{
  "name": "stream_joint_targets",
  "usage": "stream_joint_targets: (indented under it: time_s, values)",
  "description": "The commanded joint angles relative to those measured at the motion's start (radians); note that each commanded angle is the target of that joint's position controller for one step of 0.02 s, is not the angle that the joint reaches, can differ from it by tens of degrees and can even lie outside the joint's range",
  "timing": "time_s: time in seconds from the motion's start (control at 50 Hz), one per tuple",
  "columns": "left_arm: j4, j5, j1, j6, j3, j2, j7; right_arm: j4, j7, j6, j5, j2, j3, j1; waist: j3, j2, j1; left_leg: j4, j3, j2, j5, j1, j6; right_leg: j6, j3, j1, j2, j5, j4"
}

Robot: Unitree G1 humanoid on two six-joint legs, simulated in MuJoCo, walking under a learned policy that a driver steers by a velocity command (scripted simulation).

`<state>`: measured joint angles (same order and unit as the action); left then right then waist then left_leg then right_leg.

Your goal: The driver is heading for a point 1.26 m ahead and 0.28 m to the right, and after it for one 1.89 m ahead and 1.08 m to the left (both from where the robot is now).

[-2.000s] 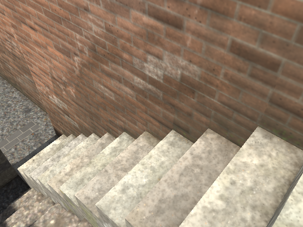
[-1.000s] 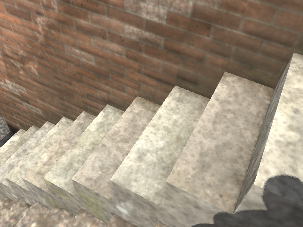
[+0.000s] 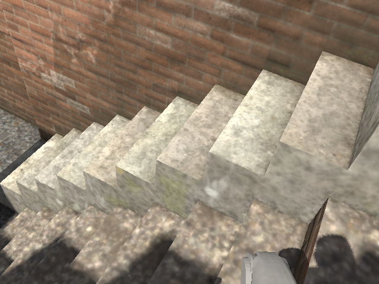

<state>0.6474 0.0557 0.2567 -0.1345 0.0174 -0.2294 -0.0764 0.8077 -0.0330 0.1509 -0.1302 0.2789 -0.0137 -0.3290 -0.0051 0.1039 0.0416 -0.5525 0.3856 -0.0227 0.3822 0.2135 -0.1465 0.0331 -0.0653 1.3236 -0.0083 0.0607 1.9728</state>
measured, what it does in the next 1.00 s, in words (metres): goes down, turning right: right foot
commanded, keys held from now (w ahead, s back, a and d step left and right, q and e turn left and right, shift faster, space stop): w+e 0.56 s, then w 0.44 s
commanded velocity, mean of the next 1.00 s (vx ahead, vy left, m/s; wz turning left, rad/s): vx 0.50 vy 0.00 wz -0.44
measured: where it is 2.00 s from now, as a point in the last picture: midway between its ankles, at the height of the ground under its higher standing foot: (227, 236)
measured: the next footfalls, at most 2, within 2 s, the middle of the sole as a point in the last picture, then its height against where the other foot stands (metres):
right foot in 0.48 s outside the picture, level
left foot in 1.32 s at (190, 263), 0.21 m lower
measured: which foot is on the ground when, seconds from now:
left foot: down 0.00-0.50, up 0.52-1.00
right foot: up 0.00-0.46, down 0.48-1.00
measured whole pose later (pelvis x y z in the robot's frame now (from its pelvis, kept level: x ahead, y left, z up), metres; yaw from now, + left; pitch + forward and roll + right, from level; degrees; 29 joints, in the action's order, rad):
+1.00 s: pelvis +0.28 -0.10 -0.05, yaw -23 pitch +2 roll +2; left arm 0.81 0.01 0.36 -0.05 0.01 -0.14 0.09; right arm 0.73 -0.02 0.03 0.03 0.24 0.08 -0.28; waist -0.07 -0.07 -0.02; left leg -1.07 -0.20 -0.02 -0.07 0.65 0.06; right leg -0.15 -0.01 0.31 0.14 -0.68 0.96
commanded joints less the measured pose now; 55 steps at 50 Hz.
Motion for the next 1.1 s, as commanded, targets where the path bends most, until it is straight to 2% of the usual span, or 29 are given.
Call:
stream_joint_targets:
  time_s: [0.02, 0.06, 0.08, 0.1, 0.16, 0.18, 0.2, 0.22, 0.24, 0.32, 0.36, 0.46, 0.48, 0.5, 0.52, 0.54, 0.56, 0.58, 0.6, 0.62, 0.66, 0.68, 0.8, 0.84, 0.88, 0.92, 0.96, 1.06, 1.1]
  values:
    - [-0.046, 0.000, 0.025, 0.001, -0.009, -0.040, 0.000, -0.052, 0.006, 0.016, 0.000, 0.187, 0.056, 0.014, 0.035, -0.103, 0.008, 0.199, -0.322, 0.288, -0.401, -0.244, 0.138, 0.005, -0.010, 0.227, -0.006, 0.022, -0.093]
    - [-0.040, -0.009, 0.033, 0.005, -0.011, -0.051, 0.006, -0.088, 0.006, 0.018, 0.013, 0.162, 0.047, 0.088, 0.008, -0.057, 0.025, 0.220, -0.231, 0.272, -0.465, -0.149, 0.129, 0.008, 0.005, 0.052, -0.020, 0.097, -0.258]
    - [-0.037, -0.033, -0.023, 0.140, -0.024, 0.028, 0.112, -0.004, 0.018, -0.076, 0.149, 0.132, 0.046, 0.055, 0.005, -0.139, 0.073, 0.185, -0.160, 0.286, -0.502, -0.194, 0.199, 0.025, 0.024, -0.107, -0.021, -0.059, -0.306]
    - [-0.050, -0.033, -0.042, 0.188, -0.022, 0.014, 0.142, -0.014, 0.014, -0.115, 0.160, 0.092, 0.033, -0.001, 0.037, -0.124, 0.023, 0.194, -0.135, 0.248, -0.504, -0.192, 0.196, 0.036, 0.088, -0.127, -0.015, -0.077, -0.320]
    - [-0.047, -0.015, -0.086, 0.223, -0.040, -0.009, 0.136, -0.010, -0.015, -0.170, 0.112, 0.118, 0.044, -0.018, 0.101, -0.122, 0.001, 0.253, -0.152, 0.295, -0.344, -0.323, 0.172, 0.004, 0.079, -0.105, -0.049, -0.179, -0.436]
    - [-0.061, -0.027, 0.027, 0.083, -0.030, -0.068, 0.039, -0.104, -0.033, -0.050, -0.060, 0.180, 0.053, -0.019, 0.232, -0.017, -0.062, 0.242, -0.344, 0.352, -0.247, -0.207, 0.143, -0.021, -0.027, 0.069, -0.020, -0.041, -0.346]
    - [-0.023, -0.033, 0.032, 0.025, -0.047, -0.089, -0.001, -0.090, -0.034, -0.008, -0.074, 0.210, 0.064, 0.119, 0.154, -0.013, 0.007, 0.273, -0.346, 0.394, -0.250, -0.302, 0.128, -0.056, -0.100, 0.072, -0.033, -0.043, -0.424]
    - [0.006, -0.028, 0.044, 0.133, -0.055, -0.001, 0.105, 0.017, -0.016, -0.118, 0.099, 0.178, 0.073, 0.046, 0.024, -0.194, 0.069, 0.231, -0.139, 0.411, -0.566, -0.514, 0.157, -0.064, -0.033, -0.089, -0.062, -0.174, -0.530]
    - [-0.017, -0.017, -0.051, 0.161, -0.054, -0.034, 0.143, 0.006, -0.017, -0.161, 0.105, 0.105, 0.053, -0.010, 0.060, -0.140, -0.026, 0.246, -0.068, 0.350, -0.706, -0.472, 0.146, -0.055, 0.082, -0.159, -0.048, -0.219, -0.605]
    - [-0.023, -0.002, -0.202, 0.179, -0.031, 0.027, 0.148, 0.000, -0.036, -0.204, 0.074, 0.098, 0.056, -0.007, 0.147, -0.125, -0.036, 0.271, 0.012, 0.294, -0.729, -0.338, 0.126, -0.111, 0.192, -0.398, -0.049, -0.288, -0.847]
    - [-0.007, -0.022, -0.207, 0.162, -0.027, 0.022, 0.153, -0.015, -0.008, -0.196, 0.075, 0.129, 0.070, 0.010, 0.142, -0.126, -0.010, 0.239, 0.024, 0.322, -0.898, -0.325, 0.128, -0.121, 0.195, -0.508, -0.034, -0.326, -0.973]
    - [0.107, -0.009, 0.047, 0.128, -0.071, -0.075, 0.187, -0.031, -0.003, -0.216, 0.127, 0.181, 0.093, 0.090, -0.076, -0.146, 0.074, -0.118, 0.057, 0.325, -1.158, -0.344, 0.117, -0.189, 0.249, -0.926, 0.101, -0.366, -1.300]
    - [0.162, -0.031, 0.219, 0.119, -0.094, -0.106, 0.191, -0.047, -0.007, -0.209, 0.133, 0.155, 0.079, 0.128, -0.160, -0.117, 0.146, -0.357, 0.053, 0.286, -0.997, -0.115, 0.125, -0.243, 0.151, -1.231, 0.113, -0.299, -1.327]
    - [0.180, -0.052, 0.275, 0.117, -0.117, -0.177, 0.201, -0.085, -0.030, -0.215, 0.121, 0.040, 0.058, 0.160, -0.158, 0.070, 0.116, -0.644, 0.023, 0.133, -0.091, 0.243, 0.156, -0.314, -0.200, -1.428, -0.058, -0.214, -1.416]
    - [0.142, -0.007, 0.170, 0.137, -0.125, -0.222, 0.188, -0.155, -0.049, -0.226, 0.095, 0.043, 0.056, 0.215, -0.165, 0.053, 0.051, -0.784, -0.239, -0.036, 0.115, 0.561, 0.230, -0.385, -0.655, -1.514, -0.164, -0.619, -1.621]
    - [0.103, -0.015, 0.061, 0.151, -0.125, -0.231, 0.183, -0.179, -0.054, -0.222, 0.073, 0.062, 0.051, 0.241, -0.027, -0.046, 0.027, -0.755, -0.350, 0.030, 0.066, 0.597, 0.242, -0.352, -0.647, -1.323, -0.225, -0.877, -1.721]
    - [0.069, -0.059, 0.000, 0.151, -0.114, -0.196, 0.113, -0.195, 0.021, -0.184, 0.153, 0.078, 0.075, 0.213, 0.111, -0.035, -0.025, -0.847, -0.379, -0.021, 0.013, 0.516, 0.223, -0.366, -0.608, -1.081, -0.208, -0.870, -1.752]
    - [0.073, -0.026, -0.022, 0.149, -0.103, -0.165, 0.096, -0.137, 0.044, -0.172, 0.168, 0.082, 0.086, 0.080, 0.087, -0.094, -0.097, -0.851, -0.390, 0.031, -0.007, 0.404, 0.226, -0.334, -0.476, -0.953, -0.180, -0.782, -1.763]
    - [0.062, -0.022, -0.081, 0.128, -0.102, -0.153, 0.090, -0.117, 0.052, -0.172, 0.171, 0.105, 0.106, 0.021, 0.072, -0.105, -0.155, -0.834, -0.409, 0.047, -0.074, 0.319, 0.223, -0.295, -0.364, -0.856, -0.124, -0.631, -1.695]
    - [0.087, -0.030, -0.086, 0.130, -0.096, -0.120, 0.086, -0.108, 0.043, -0.182, 0.152, 0.054, 0.095, -0.018, 0.028, -0.083, -0.167, -0.872, -0.381, 0.036, -0.093, 0.299, 0.212, -0.269, -0.242, -0.845, -0.062, -0.495, -1.667]
    - [0.108, -0.080, -0.092, 0.114, -0.060, -0.047, 0.100, -0.134, 0.020, -0.162, 0.133, 0.068, 0.117, 0.019, -0.049, -0.154, -0.146, -0.773, -0.473, 0.026, -0.350, 0.277, 0.184, -0.212, -0.172, -0.901, -0.033, -0.302, -1.560]
    - [0.128, -0.053, -0.058, 0.118, -0.058, -0.051, 0.120, -0.154, 0.016, -0.159, 0.141, 0.043, 0.109, 0.054, -0.062, -0.137, -0.133, -0.698, -0.489, 0.037, -0.408, 0.310, 0.197, -0.208, -0.148, -0.955, -0.034, -0.306, -1.496]
    - [0.115, -0.071, 0.060, 0.133, -0.059, -0.095, 0.163, -0.218, 0.024, -0.151, 0.140, 0.045, 0.119, 0.143, -0.003, -0.037, -0.061, -0.573, -0.569, 0.000, -0.475, 0.447, 0.238, -0.252, -0.273, -1.014, -0.101, -0.376, -1.408]
    - [0.120, -0.059, 0.108, 0.142, -0.042, -0.062, 0.165, -0.216, 0.012, -0.157, 0.176, 0.012, 0.115, 0.127, 0.022, -0.046, -0.056, -0.655, -0.635, -0.036, -0.425, 0.509, 0.250, -0.300, -0.339, -1.013, -0.141, -0.327, -1.371]
    - [0.134, -0.048, 0.134, 0.120, -0.049, -0.095, 0.149, -0.196, 0.013, -0.139, 0.188, 0.014, 0.110, 0.092, 0.063, -0.128, -0.056, -0.639, -0.692, -0.015, -0.397, 0.619, 0.216, -0.309, -0.456, -1.069, -0.212, -0.338, -1.371]
    - [0.140, -0.046, 0.176, 0.083, -0.045, -0.050, 0.163, -0.184, 0.020, -0.106, 0.163, 0.031, 0.105, 0.148, 0.096, -0.080, 0.002, -0.567, -0.682, 0.024, -0.403, 0.766, 0.201, -0.290, -0.465, -1.172, -0.194, -0.293, -1.353]
    - [0.147, -0.044, 0.205, 0.073, -0.049, -0.050, 0.174, -0.185, 0.011, -0.091, 0.168, 0.039, 0.109, 0.189, 0.083, -0.044, 0.006, -0.512, -0.651, 0.034, -0.440, 0.786, 0.200, -0.285, -0.458, -1.200, -0.178, -0.170, -1.306]
    - [0.154, -0.017, 0.224, 0.074, -0.041, -0.022, 0.176, -0.184, -0.011, -0.097, 0.141, -0.024, 0.089, 0.238, 0.079, -0.026, -0.005, -0.404, -0.494, 0.041, -0.548, 0.662, 0.182, -0.222, -0.324, -1.096, -0.102, 0.059, -1.215]
    - [0.156, -0.031, 0.219, 0.063, -0.049, -0.044, 0.178, -0.187, -0.016, -0.086, 0.138, -0.034, 0.080, 0.242, 0.081, -0.010, -0.002, -0.318, -0.451, 0.035, -0.564, 0.613, 0.183, -0.216, -0.299, -1.094, -0.106, 0.148, -1.200]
